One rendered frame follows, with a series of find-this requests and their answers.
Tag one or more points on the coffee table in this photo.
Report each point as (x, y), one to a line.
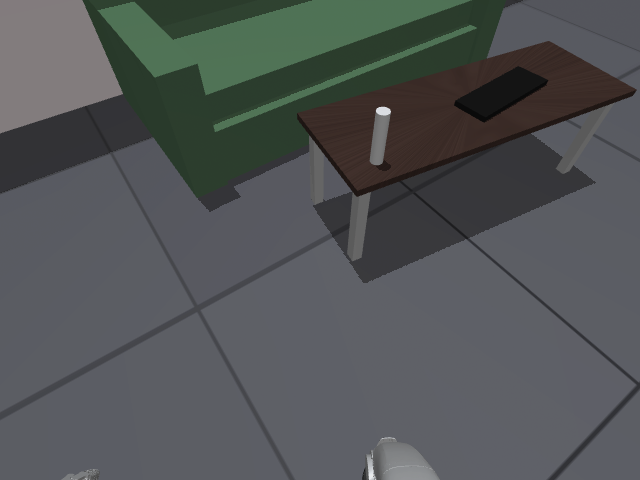
(427, 131)

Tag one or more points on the sofa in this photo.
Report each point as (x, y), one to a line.
(219, 83)

